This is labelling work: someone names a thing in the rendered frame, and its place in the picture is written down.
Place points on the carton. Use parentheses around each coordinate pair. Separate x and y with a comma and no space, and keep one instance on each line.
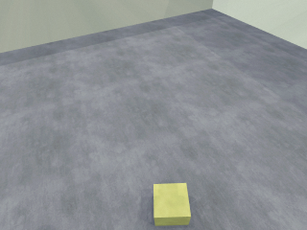
(171,204)

